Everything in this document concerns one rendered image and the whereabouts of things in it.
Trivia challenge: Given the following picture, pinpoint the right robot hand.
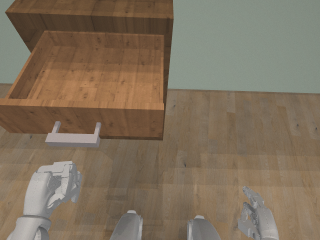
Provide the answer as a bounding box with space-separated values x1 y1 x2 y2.
238 186 279 240

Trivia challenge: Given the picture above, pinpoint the cabinet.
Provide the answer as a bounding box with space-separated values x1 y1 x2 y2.
5 0 174 141

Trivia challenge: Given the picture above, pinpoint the left robot forearm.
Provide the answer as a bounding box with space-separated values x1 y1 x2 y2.
6 215 52 240

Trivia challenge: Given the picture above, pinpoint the robot left thigh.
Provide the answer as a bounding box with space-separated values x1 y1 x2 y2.
109 213 143 240

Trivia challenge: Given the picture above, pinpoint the left robot shin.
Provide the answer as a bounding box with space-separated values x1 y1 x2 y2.
127 210 137 214

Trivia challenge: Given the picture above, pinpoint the handle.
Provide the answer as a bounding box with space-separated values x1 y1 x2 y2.
45 121 102 148

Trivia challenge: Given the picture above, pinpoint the drawer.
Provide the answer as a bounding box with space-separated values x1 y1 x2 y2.
0 30 164 137

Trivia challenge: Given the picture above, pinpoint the left robot hand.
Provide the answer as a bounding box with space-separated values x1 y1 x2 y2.
23 161 82 218

